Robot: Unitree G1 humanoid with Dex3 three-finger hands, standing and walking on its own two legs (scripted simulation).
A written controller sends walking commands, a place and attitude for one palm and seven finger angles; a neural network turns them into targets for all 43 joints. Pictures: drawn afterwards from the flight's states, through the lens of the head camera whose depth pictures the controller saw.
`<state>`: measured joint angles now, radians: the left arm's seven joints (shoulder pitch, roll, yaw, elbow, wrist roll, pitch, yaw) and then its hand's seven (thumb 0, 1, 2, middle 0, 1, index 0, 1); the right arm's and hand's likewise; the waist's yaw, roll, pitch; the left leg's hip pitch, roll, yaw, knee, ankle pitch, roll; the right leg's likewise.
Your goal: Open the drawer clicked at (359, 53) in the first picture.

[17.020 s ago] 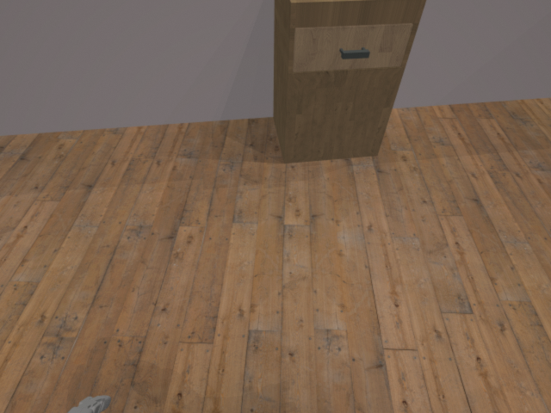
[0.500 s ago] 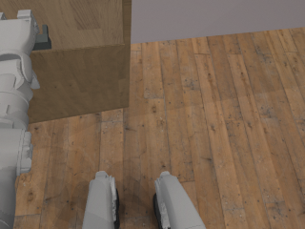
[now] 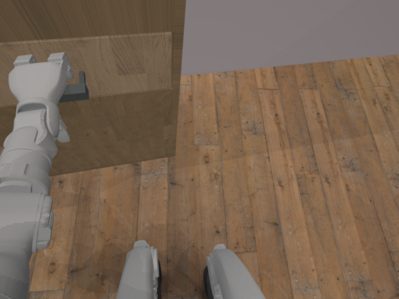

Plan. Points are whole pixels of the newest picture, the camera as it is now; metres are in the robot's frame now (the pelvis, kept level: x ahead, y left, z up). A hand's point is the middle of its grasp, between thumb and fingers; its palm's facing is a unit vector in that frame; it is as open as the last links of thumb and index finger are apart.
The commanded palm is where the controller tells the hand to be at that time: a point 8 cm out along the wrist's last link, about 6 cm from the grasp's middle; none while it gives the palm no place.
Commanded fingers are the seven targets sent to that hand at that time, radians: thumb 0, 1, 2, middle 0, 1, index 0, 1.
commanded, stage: lift the fingers back up to retry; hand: left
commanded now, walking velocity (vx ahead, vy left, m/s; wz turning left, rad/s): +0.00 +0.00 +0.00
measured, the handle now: (58, 86) +0.56 +0.26 -0.03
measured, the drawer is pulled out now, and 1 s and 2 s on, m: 0.00 0.00 0.00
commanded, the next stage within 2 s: re-aim the fingers above the handle in 0.30 s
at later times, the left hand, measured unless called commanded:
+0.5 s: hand (45, 90) +0.52 +0.26 +0.02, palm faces -0.06 -0.03 -1.00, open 13.5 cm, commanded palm +0.52 +0.24 +0.08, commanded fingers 0.00 -0.50 0.30 -0.30 -1.20 -0.30 -1.20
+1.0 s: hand (46, 88) +0.52 +0.26 +0.02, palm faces -0.08 -0.02 -1.00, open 13.6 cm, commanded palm +0.52 +0.23 +0.08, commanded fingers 0.00 -0.50 0.30 -0.30 -1.20 -0.30 -1.20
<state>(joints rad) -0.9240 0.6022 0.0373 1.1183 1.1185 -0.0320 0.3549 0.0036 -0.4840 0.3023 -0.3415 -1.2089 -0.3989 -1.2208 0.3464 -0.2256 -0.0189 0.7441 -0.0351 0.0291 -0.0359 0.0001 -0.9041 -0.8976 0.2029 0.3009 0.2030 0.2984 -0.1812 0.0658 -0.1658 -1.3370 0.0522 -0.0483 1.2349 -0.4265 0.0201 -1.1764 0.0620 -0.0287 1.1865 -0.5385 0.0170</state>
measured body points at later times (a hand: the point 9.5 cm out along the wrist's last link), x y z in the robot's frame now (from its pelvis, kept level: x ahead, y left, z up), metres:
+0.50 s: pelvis +0.03 +0.00 +0.03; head +0.17 +0.02 +0.46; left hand +0.52 +0.26 +0.07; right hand +0.04 -0.27 -0.09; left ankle +0.06 +0.11 -0.62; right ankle +0.01 -0.14 -0.62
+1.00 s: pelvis +0.02 +0.00 +0.03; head +0.16 +0.02 +0.46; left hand +0.52 +0.25 +0.08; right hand +0.02 -0.28 -0.09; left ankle +0.06 +0.11 -0.62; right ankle +0.01 -0.14 -0.62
